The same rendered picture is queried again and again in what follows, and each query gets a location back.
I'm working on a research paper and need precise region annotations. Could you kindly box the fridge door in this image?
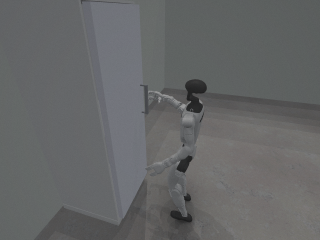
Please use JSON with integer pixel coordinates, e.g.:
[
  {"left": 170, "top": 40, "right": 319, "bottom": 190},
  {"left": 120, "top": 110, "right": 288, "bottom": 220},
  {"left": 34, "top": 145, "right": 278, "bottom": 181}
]
[{"left": 82, "top": 1, "right": 147, "bottom": 219}]

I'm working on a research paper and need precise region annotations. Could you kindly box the robot right forearm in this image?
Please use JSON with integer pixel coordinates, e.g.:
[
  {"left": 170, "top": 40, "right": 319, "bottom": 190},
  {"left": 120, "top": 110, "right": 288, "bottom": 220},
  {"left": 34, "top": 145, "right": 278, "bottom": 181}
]
[{"left": 161, "top": 94, "right": 183, "bottom": 109}]

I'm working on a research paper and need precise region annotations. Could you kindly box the robot left hand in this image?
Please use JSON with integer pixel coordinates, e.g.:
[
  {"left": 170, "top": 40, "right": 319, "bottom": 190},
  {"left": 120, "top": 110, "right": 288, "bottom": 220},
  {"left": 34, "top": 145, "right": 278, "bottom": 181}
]
[{"left": 145, "top": 161, "right": 165, "bottom": 177}]

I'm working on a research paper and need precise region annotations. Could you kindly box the robot right hand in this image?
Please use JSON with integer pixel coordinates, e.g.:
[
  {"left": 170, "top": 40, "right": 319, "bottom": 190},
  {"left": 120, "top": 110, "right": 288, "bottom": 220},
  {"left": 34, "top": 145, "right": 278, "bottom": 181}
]
[{"left": 148, "top": 91, "right": 162, "bottom": 104}]

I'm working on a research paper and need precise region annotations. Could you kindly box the robot left shin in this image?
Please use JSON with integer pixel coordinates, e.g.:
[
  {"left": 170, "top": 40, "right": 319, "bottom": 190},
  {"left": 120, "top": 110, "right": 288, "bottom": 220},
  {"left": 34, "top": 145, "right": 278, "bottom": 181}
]
[{"left": 168, "top": 189, "right": 187, "bottom": 217}]

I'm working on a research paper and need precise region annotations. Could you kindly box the robot left upper arm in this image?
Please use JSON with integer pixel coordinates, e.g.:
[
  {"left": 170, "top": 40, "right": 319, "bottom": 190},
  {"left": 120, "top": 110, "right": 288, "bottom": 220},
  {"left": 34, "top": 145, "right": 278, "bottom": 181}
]
[{"left": 182, "top": 113, "right": 195, "bottom": 154}]

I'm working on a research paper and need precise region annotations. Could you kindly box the robot left thigh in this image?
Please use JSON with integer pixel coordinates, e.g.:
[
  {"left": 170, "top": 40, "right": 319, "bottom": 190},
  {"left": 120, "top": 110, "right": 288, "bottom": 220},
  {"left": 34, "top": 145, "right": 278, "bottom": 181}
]
[{"left": 167, "top": 157, "right": 190, "bottom": 195}]

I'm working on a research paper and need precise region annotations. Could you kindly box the robot left forearm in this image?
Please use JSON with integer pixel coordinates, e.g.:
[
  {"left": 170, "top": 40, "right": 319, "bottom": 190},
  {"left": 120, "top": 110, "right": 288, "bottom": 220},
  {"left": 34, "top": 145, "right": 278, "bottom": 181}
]
[{"left": 162, "top": 146, "right": 191, "bottom": 168}]

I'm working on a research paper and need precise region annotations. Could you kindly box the robot right upper arm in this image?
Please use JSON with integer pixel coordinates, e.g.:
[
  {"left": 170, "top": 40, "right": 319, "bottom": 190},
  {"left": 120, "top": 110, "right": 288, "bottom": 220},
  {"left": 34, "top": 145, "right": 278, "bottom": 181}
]
[{"left": 178, "top": 100, "right": 203, "bottom": 114}]

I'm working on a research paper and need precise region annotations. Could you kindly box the handle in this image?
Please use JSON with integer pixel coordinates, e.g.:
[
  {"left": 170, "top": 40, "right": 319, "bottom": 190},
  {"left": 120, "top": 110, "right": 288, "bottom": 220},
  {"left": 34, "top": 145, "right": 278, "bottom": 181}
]
[{"left": 140, "top": 84, "right": 149, "bottom": 115}]

